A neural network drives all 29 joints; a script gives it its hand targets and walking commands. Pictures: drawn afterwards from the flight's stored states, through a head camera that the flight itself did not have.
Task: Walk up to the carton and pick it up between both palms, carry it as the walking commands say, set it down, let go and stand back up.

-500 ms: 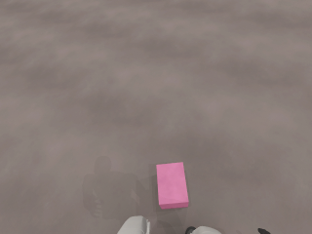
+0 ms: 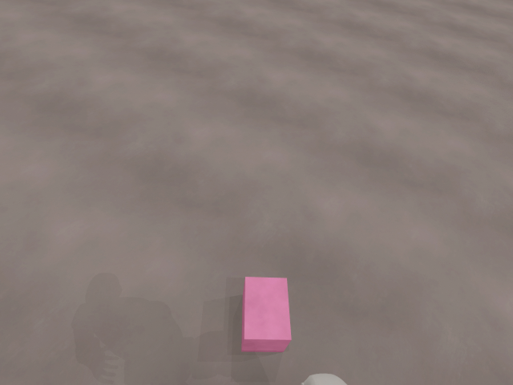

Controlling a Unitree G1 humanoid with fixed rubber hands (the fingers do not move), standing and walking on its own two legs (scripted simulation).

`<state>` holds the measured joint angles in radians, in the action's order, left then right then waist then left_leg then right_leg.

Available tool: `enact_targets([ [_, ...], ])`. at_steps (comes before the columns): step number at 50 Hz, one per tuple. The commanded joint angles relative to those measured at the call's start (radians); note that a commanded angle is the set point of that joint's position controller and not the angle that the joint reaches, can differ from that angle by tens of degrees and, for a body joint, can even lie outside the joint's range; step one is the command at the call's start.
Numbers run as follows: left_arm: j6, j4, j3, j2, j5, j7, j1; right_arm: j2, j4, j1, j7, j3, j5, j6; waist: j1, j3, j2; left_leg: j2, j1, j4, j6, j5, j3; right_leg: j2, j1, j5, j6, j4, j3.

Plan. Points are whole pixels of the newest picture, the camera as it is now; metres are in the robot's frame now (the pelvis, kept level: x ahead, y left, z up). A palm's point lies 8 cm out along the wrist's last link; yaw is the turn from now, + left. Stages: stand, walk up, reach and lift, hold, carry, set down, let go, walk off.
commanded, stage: walk up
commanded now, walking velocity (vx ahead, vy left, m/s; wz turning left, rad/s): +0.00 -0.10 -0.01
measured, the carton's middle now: (264, 314) +0.45 -0.07 -0.70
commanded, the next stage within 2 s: none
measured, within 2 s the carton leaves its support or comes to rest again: neither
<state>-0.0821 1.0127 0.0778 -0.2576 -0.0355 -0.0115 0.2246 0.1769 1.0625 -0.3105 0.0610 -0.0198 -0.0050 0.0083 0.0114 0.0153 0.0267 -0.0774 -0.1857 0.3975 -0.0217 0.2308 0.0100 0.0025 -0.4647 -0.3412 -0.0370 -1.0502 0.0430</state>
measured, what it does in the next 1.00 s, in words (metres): steps to the right: right foot, then left foot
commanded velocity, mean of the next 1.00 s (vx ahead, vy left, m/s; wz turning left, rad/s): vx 0.05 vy -0.05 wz -0.01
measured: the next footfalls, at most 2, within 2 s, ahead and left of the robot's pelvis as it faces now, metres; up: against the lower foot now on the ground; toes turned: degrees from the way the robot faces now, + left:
right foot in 0.30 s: -0.01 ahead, -0.12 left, +0.00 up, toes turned -6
left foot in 0.68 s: +0.01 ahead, +0.01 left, +0.00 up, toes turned +3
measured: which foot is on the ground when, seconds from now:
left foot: down 0.00-0.30, up 0.32-0.66, down 0.68-0.80, up 0.82-1.00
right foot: up 0.00-0.28, down 0.30-0.62, up 0.64-0.78, down 0.80-1.00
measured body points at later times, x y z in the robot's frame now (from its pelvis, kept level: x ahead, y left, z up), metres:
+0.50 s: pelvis -0.02 -0.11 -0.01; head -0.01 -0.14 +0.44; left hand -0.01 +0.12 -0.15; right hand -0.03 -0.35 -0.18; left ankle -0.04 +0.06 -0.69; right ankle -0.05 -0.12 -0.75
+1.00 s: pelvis -0.04 -0.21 -0.02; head -0.02 -0.22 +0.43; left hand -0.03 +0.01 -0.18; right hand +0.00 -0.46 -0.18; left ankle -0.05 -0.10 -0.73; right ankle -0.04 -0.34 -0.75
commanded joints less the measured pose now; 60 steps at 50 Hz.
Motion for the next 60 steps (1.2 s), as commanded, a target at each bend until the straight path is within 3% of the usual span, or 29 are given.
enact_targets([
  [1, 0.01, -0.028, -0.026, 0.002, 0.029, 0.019, -0.01, 0.124, -0.032, -0.042, -0.007, -0.017, -0.006, -0.036, 0.028, 0.029, -0.261, -0.115, 0.086, -0.143, -0.048, -0.312, -0.092, 0.036, 0.016, -0.015, 0.006, 0.222, -0.06],
  [3, 0.032, -0.03, -0.052, 0.024, 0.036, 0.024, -0.01, 0.11, -0.021, -0.048, -0.015, -0.011, -0.008, -0.033, 0.03, 0.043, -0.346, -0.075, 0.046, -0.152, -0.087, -0.232, -0.059, 0.028, 0.11, -0.029, 0.019, 0.368, -0.075],
  [10, 0.045, -0.004, -0.019, -0.001, 0.04, 0.031, 0.072, 0.228, 0.003, -0.1, 0.007, -0.06, -0.014, -0.004, 0.005, -0.015, -0.141, -0.358, 0.105, -0.062, -0.167, -0.379, -0.316, -0.027, 0.104, -0.092, 0.029, 0.514, -0.032],
  [13, 0.068, 0.035, -0.004, -0.039, 0.04, 0.037, 0.178, 0.162, -0.02, -0.025, -0.002, -0.044, -0.006, -0.009, -0.062, -0.085, -0.003, -0.181, -0.115, 0.095, -0.033, -0.15, -0.115, -0.113, 0.386, 0.166, 0.075, 0.781, 0.013],
  [14, 0.073, 0.035, 0.016, -0.102, 0.034, 0.032, 0.148, 0.132, -0.049, -0.037, -0.002, -0.043, -0.01, -0.008, -0.039, -0.081, 0.234, -0.025, -0.282, 0.254, 0.023, 0.122, 0.004, -0.237, 0.464, 0.323, 0.107, 0.808, 0.186],
  [16, 0.073, 0.013, 0.004, -0.091, 0.031, 0.038, 0.133, 0.102, -0.043, 0.038, 0.009, -0.046, -0.012, 0.026, -0.057, -0.046, 0.233, 0.02, -0.371, 0.51, 0.034, 0.355, 0.034, -0.274, 0.422, 0.556, 0.122, 0.759, 0.16],
  [18, 0.102, 0.043, -0.042, -0.01, 0.022, 0.04, 0.172, 0.095, -0.018, 0.031, -0.039, -0.044, -0.036, 0.032, -0.039, -0.009, 0.073, 0.007, -0.375, 0.588, 0.026, 0.12, -0.001, -0.251, 0.394, -0.015, 0.074, 0.915, 0.234],
  [19, 0.106, 0.022, -0.056, 0.015, 0.039, 0.059, 0.094, 0.071, 0.01, 0.027, -0.035, -0.052, -0.017, 0.044, -0.019, 0.137, 0.013, 0.003, -0.364, 0.576, 0.037, 0.101, -0.038, -0.249, 0.291, 0.317, -0.035, 0.893, 0.19],
  [21, 0.116, 0.051, -0.075, 0.022, 0.047, 0.064, 0.121, 0.037, 0.032, -0.014, -0.043, -0.047, -0.01, 0.048, 0.004, 0.091, -0.015, 0.021, -0.297, 0.557, 0.018, 0.054, -0.047, -0.22, 0.304, 0.596, -0.06, 0.841, 0.145],
  [22, 0.122, 0.05, -0.068, 0.01, 0.049, 0.059, 0.147, 0.05, 0.036, -0.066, -0.05, -0.048, -0.017, 0.038, 0.015, 0.069, 0.09, 0.025, -0.279, 0.577, 0.021, 0.024, 0.012, -0.206, 0.316, 0.505, -0.088, 0.905, 0.124],
  [24, 0.124, 0.045, -0.071, 0.013, 0.053, 0.052, 0.099, 0.068, 0.062, -0.14, -0.039, -0.057, -0.01, 0.044, 0.05, 0.032, 0.072, 0.057, -0.184, 0.53, 0.035, 0.084, 0.037, -0.179, 0.344, 0.894, -0.165, 0.848, 0.023],
  [25, 0.118, 0.056, -0.051, -0.035, 0.053, 0.049, 0.128, 0.089, 0.051, -0.162, -0.043, -0.064, -0.019, 0.032, 0.045, -0.015, 0.274, 0.086, -0.129, 0.502, 0.034, 0.135, 0.117, -0.134, 0.391, 0.727, -0.252, 0.948, -0.031],
  [27, 0.106, 0.048, -0.055, -0.022, 0.054, 0.058, 0.094, 0.079, 0.062, -0.181, -0.034, -0.054, -0.013, 0.027, 0.082, 0.034, 0.219, 0.092, -0.043, 0.34, 0.037, 0.129, 0.127, -0.09, 0.332, 0.992, -0.254, 0.885, -0.114],
  [29, 0.088, 0.015, -0.026, -0.072, 0.069, 0.066, -0.068, 0.164, 0.067, -0.372, -0.005, -0.084, -0.001, 0.008, 0.284, 0.105, 0.151, 0.061, 0.263, -0.079, -0.106, 0.134, 0.121, 0.059, 0.044, 1.33, -0.454, 0.468, -0.245],
  [30, 0.082, 0.016, -0.006, -0.095, 0.074, 0.068, -0.04, 0.177, 0.087, -0.349, 0.013, -0.103, 0.003, -0.005, 0.287, 0.005, -0.334, -0.151, 0.24, -0.134, -0.194, -0.07, -0.135, 0.058, 0.002, 0.347, -0.271, -0.205, -0.098],
  [31, 0.081, 0.015, -0.007, -0.047, 0.03, 0.072, 0.055, 0.118, 0.008, -0.064, 0.03, -0.079, -0.006, -0.02, 0.109, -0.022, -0.241, -0.324, 0.049, -0.113, -0.201, -0.034, -0.309, -0.075, 0.029, -0.145, -0.072, -0.369, 0.142],
  [33, 0.087, 0.062, -0.004, -0.014, -0.001, 0.055, 0.155, 0.13, -0.031, 0.175, 0.019, -0.073, -0.014, -0.027, -0.101, 0.062, -0.247, -0.263, -0.264, -0.111, -0.116, -0.151, -0.233, -0.122, 0.181, -0.201, 0.075, -0.088, 0.161],
  [35, 0.08, 0.084, 0.016, 0.003, 0.004, 0.028, 0.161, 0.211, 0.001, 0.3, 0.008, -0.091, -0.054, -0.032, -0.114, 0.112, -0.31, -0.224, -0.28, -0.141, -0.019, 0.119, -0.158, -0.113, 0.167, -0.134, 0.051, 0.234, 0.025],
  [37, 0.059, 0.06, -0.012, 0.029, 0.012, 0.031, 0.228, 0.18, -0.034, 0.144, -0.003, -0.056, -0.022, 0.007, -0.085, 0.034, -0.094, -0.216, -0.204, 0.159, -0.039, -0.046, -0.119, -0.056, 0.309, 0.01, 0.016, 0.536, -0.073],
  [38, 0.057, 0.093, 0.002, -0.026, 0.009, 0.027, 0.228, 0.149, -0.024, 0.076, 0.004, -0.054, -0.022, 0.021, -0.072, 0.035, 0.114, -0.084, -0.266, 0.383, -0.02, 0.038, -0.018, -0.107, 0.321, 0.253, 0.054, 0.601, 0.044],
  [39, 0.06, 0.071, 0.003, -0.126, 0.016, 0.023, 0.19, 0.072, -0.049, 0.003, 0.005, -0.036, -0.02, 0.031, -0.014, 0.076, 0.444, 0.08, -0.4, 0.535, 0.041, 0.509, 0.067, -0.326, 0.204, 0.459, 0.121, 0.724, 0.385],
  [40, 0.057, 0.016, 0.023, -0.155, 0.037, 0.024, 0.083, 0.106, -0.032, -0.004, 0.008, -0.04, -0.009, 0.035, -0.02, 0.055, 0.478, 0.085, -0.332, 0.68, 0.048, 0.483, -0.016, -0.327, 0.077, 0.361, 0.217, 0.81, 0.412],
  [41, 0.075, -0.005, -0.007, -0.101, 0.025, 0.027, 0.071, 0.077, -0.008, 0.009, -0.005, -0.039, -0.017, 0.044, -0.016, 0.072, 0.247, 0.059, -0.287, 0.635, 0.047, 0.345, -0.056, -0.321, 0.063, 0.13, 0.177, 0.856, 0.35],
  [42, 0.082, 0.0, -0.033, -0.057, 0.016, 0.032, 0.044, 0.068, -0.006, 0.012, -0.012, -0.027, -0.018, 0.044, -0.004, 0.138, 0.178, 0.044, -0.242, 0.585, 0.057, 0.261, -0.066, -0.268, -0.001, 0.082, 0.148, 0.868, 0.319],
  [47, 0.091, 0.007, -0.035, -0.026, 0.038, 0.052, 0.017, 0.031, 0.054, 0.001, -0.029, -0.002, -0.002, 0.026, 0.015, 0.016, 0.11, 0.046, -0.068, 0.312, 0.031, 0.162, -0.02, -0.212, 0.181, 0.418, 0.168, 0.729, 0.166],
  [49, 0.084, 0.023, -0.023, -0.046, 0.045, 0.05, 0.027, 0.052, 0.033, 0.008, -0.024, -0.002, 0.001, 0.013, 0.017, -0.001, 0.092, 0.06, -0.013, 0.053, 0.025, 0.013, -0.013, -0.182, 0.256, 0.308, 0.133, 0.693, 0.119],
  [51, 0.081, 0.038, -0.037, 0.016, 0.048, 0.051, 0.095, 0.09, 0.047, 0.003, -0.021, -0.012, -0.008, -0.004, 0.01, -0.003, -0.098, -0.06, 0.1, -0.081, 0.005, -0.173, -0.178, -0.1, 0.189, 0.135, 0.079, 0.641, 0.085],
  [54, 0.075, 0.066, -0.056, 0.061, 0.032, 0.046, 0.152, 0.149, 0.008, 0.12, -0.025, -0.023, 0.004, 0.0, -0.041, 0.057, -0.225, -0.119, 0.014, -0.163, -0.063, 0.008, -0.2, -0.043, 0.187, 0.061, 0.052, 0.597, 0.004],
  [60, 0.098, 0.08, -0.053, 0.022, 0.024, 0.043, 0.099, 0.094, 0.031, 0.107, -0.02, -0.003, 0.007, -0.015, -0.035, 0.055, -0.08, -0.007, 0.028, -0.091, -0.035, -0.1, -0.085, -0.09, 0.285, 0.244, 0.041, 0.723, 0.015],
])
